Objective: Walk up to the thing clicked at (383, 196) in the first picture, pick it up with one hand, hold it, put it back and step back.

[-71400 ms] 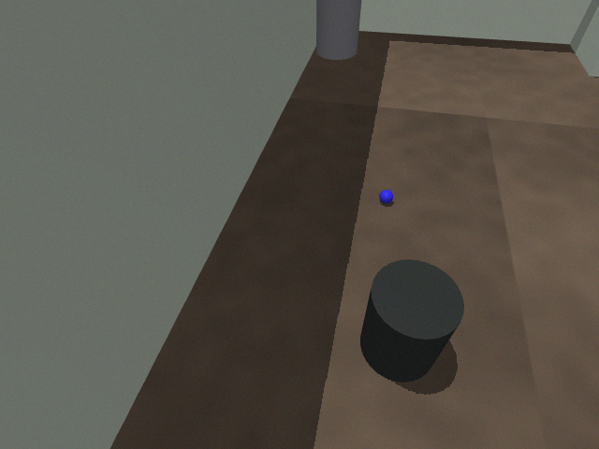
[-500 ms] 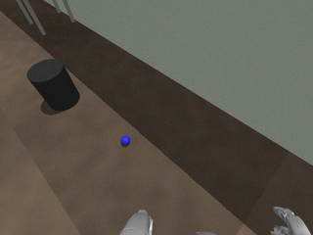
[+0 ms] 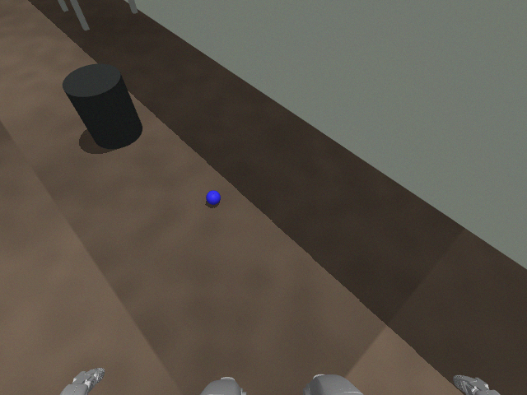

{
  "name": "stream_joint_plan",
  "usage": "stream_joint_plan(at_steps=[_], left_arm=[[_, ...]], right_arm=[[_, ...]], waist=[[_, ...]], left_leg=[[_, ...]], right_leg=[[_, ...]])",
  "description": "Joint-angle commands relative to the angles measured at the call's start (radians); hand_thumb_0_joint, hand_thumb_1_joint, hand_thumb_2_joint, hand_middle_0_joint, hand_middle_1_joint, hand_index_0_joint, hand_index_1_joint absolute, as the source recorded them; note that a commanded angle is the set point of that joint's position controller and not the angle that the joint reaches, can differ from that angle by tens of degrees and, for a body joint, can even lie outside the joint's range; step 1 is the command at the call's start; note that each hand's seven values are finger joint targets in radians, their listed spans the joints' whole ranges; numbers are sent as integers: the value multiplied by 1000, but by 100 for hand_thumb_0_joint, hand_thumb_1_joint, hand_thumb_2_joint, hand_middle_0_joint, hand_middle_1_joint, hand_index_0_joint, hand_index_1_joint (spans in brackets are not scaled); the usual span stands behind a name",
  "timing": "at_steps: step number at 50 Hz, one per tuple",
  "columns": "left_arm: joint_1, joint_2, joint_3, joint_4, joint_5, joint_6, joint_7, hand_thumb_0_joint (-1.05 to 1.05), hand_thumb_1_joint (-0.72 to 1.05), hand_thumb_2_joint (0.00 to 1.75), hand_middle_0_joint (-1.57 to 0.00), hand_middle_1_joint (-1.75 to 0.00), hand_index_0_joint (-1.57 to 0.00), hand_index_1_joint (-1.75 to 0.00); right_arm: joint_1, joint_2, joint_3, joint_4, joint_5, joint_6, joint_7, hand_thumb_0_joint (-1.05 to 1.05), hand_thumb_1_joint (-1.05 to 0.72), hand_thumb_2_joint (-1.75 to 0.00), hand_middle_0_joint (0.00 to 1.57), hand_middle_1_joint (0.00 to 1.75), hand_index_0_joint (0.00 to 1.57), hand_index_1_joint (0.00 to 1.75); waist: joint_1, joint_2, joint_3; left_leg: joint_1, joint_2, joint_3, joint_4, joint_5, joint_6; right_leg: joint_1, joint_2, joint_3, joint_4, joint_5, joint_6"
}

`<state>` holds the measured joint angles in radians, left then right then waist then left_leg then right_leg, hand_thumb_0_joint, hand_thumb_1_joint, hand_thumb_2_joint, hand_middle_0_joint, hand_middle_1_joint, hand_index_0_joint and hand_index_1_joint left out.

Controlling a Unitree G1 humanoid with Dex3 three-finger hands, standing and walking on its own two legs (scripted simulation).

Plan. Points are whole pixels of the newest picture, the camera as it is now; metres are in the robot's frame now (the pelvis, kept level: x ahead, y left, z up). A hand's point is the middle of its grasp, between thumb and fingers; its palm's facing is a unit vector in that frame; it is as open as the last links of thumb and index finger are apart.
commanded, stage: step back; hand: left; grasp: from above
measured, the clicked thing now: (213, 197) +0.95 +0.27 -0.73
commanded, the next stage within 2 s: stand in 1.24 s
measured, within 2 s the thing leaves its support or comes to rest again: neither
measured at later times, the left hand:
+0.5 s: hand out of the picture -0.07 +0.28 -0.14, palm faces +0.04 -0.91 -0.41, open 7.4 cm
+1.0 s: hand out of the picture -0.02 +0.28 -0.15, palm faces +0.03 -0.93 -0.36, open 7.4 cm
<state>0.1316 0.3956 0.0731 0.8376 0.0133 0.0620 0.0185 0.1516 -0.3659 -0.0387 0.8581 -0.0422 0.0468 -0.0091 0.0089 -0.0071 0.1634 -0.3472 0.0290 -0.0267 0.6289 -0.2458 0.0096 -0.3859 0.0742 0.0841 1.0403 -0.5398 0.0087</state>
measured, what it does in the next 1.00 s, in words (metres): steps on the spot: right foot, then left foot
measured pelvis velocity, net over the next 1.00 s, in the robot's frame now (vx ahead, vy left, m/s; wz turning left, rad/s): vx -0.09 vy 0.01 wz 0.00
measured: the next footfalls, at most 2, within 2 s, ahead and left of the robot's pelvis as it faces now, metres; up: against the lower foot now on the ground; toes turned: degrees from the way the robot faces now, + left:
right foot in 0.08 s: -0.03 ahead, -0.12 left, +0.00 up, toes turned +0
left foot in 0.36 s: -0.04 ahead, +0.13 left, +0.00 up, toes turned +2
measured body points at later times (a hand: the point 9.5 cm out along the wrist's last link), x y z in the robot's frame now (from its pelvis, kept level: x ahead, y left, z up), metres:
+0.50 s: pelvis -0.12 +0.00 +0.00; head -0.11 +0.00 +0.45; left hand -0.07 +0.33 -0.12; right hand -0.06 -0.31 -0.12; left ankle -0.12 +0.12 -0.73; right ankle -0.09 -0.13 -0.71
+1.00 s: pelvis -0.09 +0.01 +0.00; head -0.07 +0.03 +0.45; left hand -0.03 +0.33 -0.13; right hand +0.00 -0.29 -0.11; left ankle -0.08 +0.13 -0.73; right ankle -0.07 -0.12 -0.73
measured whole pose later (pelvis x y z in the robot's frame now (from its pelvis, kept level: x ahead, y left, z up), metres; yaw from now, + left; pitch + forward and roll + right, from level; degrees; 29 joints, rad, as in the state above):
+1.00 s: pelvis -0.09 +0.01 +0.00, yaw +0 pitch -3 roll +0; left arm 0.17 0.39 0.04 1.04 0.01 -0.01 0.00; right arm 0.15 -0.33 -0.04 1.02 -0.04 -0.02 0.01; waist 0.02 -0.03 0.07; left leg -0.24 0.01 0.02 0.59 -0.31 0.00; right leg -0.24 -0.01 0.01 0.58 -0.31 -0.01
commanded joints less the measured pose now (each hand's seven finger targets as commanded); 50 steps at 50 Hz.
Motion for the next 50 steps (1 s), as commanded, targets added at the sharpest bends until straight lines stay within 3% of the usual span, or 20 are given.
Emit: stream_joint_plan(at_steps=[1, 3, 4, 5, 6, 9, 14, 17, 18, 20, 23, 28, 29, 30, 31, 40, 42, 43, 46, 50], left_arm=[[86, 153, 44, -33, 7, -48, 4, 0, 90, 90, -20, -30, -20, -30], [132, 173, 52, 5, 21, -67, 9, 0, 90, 90, -20, -30, -20, -30], [129, 233, 69, 3, 34, -77, 10, 0, 90, 90, -20, -30, -20, -30], [98, 341, 95, -18, 28, -73, 7, 0, 90, 90, -20, -30, -20, -30], [36, 380, 98, -41, 30, -79, 12, 0, 90, 90, -20, -30, -20, -30], [-73, 256, 66, -48, 33, -84, 21, 0, 90, 90, -20, -30, -20, -30], [37, 262, 76, -14, 48, -86, 7, 0, 90, 90, -20, -30, -20, -30], [9, 261, 55, -6, 33, -71, -8, 0, 90, 90, -20, -30, -20, -30], [52, 212, 35, 0, 30, -66, -10, 0, 90, 90, -20, -30, -20, -30], [-19, 202, 35, 8, 9, -70, -8, 0, 90, 90, -20, -30, -20, -30], [22, 189, 35, 42, 0, -83, -26, 0, 90, 90, -20, -30, -20, -30], [101, 166, 41, 109, 13, -108, -20, 0, 90, 90, -20, -30, -20, -30], [125, 197, 52, 118, 21, -115, -12, 0, 90, 90, -20, -30, -20, -30], [149, 272, 64, 118, 28, -122, -5, 0, 90, 90, -20, -30, -20, -30], [99, 325, 74, 104, 29, -126, -8, 0, 90, 90, -20, -30, -20, -30], [-19, 192, 16, 67, 12, -107, -19, 0, 90, 90, -20, -30, -20, -30], [3, 123, -7, 75, -13, -95, -19, 0, 90, 90, -20, -30, -20, -30], [5, 190, 15, 97, -9, -92, -11, 0, 90, 90, -20, -30, -20, -30], [19, 165, 8, 121, -11, -100, -11, 0, 90, 90, -20, -30, -20, -30], [60, 185, 16, 165, -2, -123, 2, 0, 90, 90, -20, -30, -20, -30]], right_arm=[[-14, -273, -71, -79, 11, -12, -15, 0, -90, -90, 20, 30, 20, 30], [-17, -253, -62, -70, 23, 2, -7, 0, -90, -90, 20, 30, 20, 30], [-1, -205, -47, -74, 25, 1, -4, 0, -90, -90, 20, 30, 20, 30], [-53, -176, -45, -102, 29, 0, -15, 0, -90, -90, 20, 30, 20, 30], [-80, -220, -68, -99, 25, 8, -23, 0, -90, -90, 20, 30, 20, 30], [9, -218, -65, -36, 41, -1, -15, 0, -90, -90, 20, 30, 20, 30], [-29, -206, -63, -31, 9, -29, 8, 0, -90, -90, 20, 30, 20, 30], [65, -188, -72, 33, 13, -54, 14, 0, -90, -90, 20, 30, 20, 30], [79, -204, -82, 49, 4, -62, 11, 0, -90, -90, 20, 30, 20, 30], [42, -350, -97, 31, -6, -73, 9, 0, -90, -90, 20, 30, 20, 30], [-49, -256, -68, 25, -5, -97, 6, 0, -90, -90, 20, 30, 20, 30], [-31, -219, -60, 36, 9, -62, 16, 0, -90, -90, 20, 30, 20, 30], [-4, -177, -47, 33, 13, -60, 14, 0, -90, -90, 20, 30, 20, 30], [-32, -149, -42, 19, 17, -58, 13, 0, -90, -90, 20, 30, 20, 30], [-26, -191, -57, 34, 9, -54, 5, 0, -90, -90, 20, 30, 20, 30], [95, -172, -73, 111, 4, -86, 14, 0, -90, -90, 20, 30, 20, 30], [36, -265, -78, 88, -5, -97, 3, 0, -90, -90, 20, 30, 20, 30], [-7, -293, -82, 79, 4, -96, 6, 0, -90, -90, 20, 30, 20, 30], [-42, -240, -62, 85, -1, -102, 1, 0, -90, -90, 20, 30, 20, 30], [-78, -188, -44, 89, 34, -82, 0, 0, -90, -90, 20, 30, 20, 30]], waist=[[2, 197, -241], [18, 143, -284], [6, -2, -252], [49, -207, -211], [53, -214, -133], [-30, -69, -102], [59, -158, -122], [3, -155, -129], [-5, -74, -138], [-44, 180, -101], [15, 109, -68], [37, 140, -115], [44, 45, -127], [65, -117, -114], [54, -121, -62], [-34, -64, -148], [-12, 179, -145], [-13, 148, -122], [10, 165, -122], [29, 100, -222]], left_leg=[[213, 203, -190, -77, 394, 194], [106, 136, -127, 17, 240, 123], [-112, 40, -109, 124, 10, 67], [-183, -95, -76, 281, -329, 10], [-117, -60, -177, 477, -368, -10], [-111, -115, -161, 574, -221, -14], [-103, -53, -35, 166, -280, -25], [184, -65, 36, -211, -170, 9], [294, -38, -47, -263, -145, 27], [74, 309, -586, -449, -668, 212], [82, 193, -340, -379, -375, 159], [-55, 102, -150, -196, -271, 80], [-133, 56, -114, -77, -239, 50], [-251, -61, -60, 111, -297, 15], [-178, -42, -65, 254, -340, 0], [241, -23, 3, -207, -33, 7], [198, 252, -405, -389, -231, 108], [85, 306, -424, -378, -230, 192], [154, 233, -254, -285, 98, 151], [105, 117, -71, -107, 366, 37]], right_leg=[[96, -52, -66, -442, 121, -8], [276, -54, -55, -668, 313, -36], [363, -167, 167, -664, 294, -70], [192, -421, 413, -700, 348, -232], [-39, -525, 537, -748, 323, -323], [-6, -338, 195, -623, 435, -229], [162, -296, 201, -656, -74, -191], [32, -268, 137, -615, -78, -149], [-53, -222, 91, -515, -27, -115], [-143, -100, -53, -225, -52, -18], [-58, -118, -11, -203, 101, -28], [318, -48, -99, -622, 214, -35], [407, -102, 23, -664, 193, -50], [368, -288, 345, -780, -48, -128], [174, -446, 485, -858, -264, -229], [-1, -226, 39, -557, 245, -109], [-83, -77, -79, -348, 124, -29], [13, -103, -45, -276, 20, -25], [24, -123, -35, -351, 60, -37], [315, -144, 1, -615, 545, -47]])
